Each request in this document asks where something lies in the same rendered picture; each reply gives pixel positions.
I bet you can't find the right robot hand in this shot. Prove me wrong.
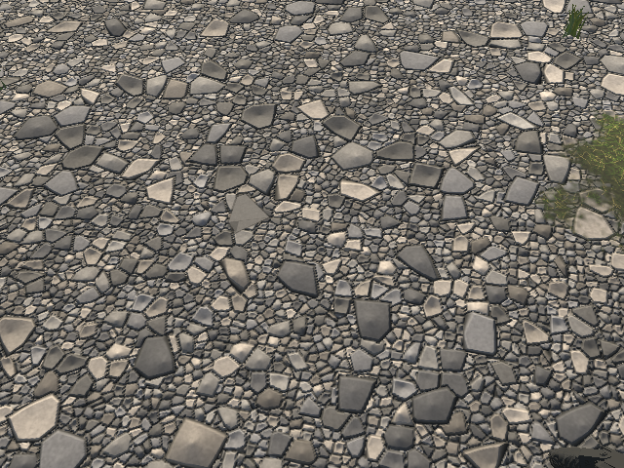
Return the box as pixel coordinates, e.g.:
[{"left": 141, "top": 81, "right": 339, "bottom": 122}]
[{"left": 548, "top": 447, "right": 624, "bottom": 468}]

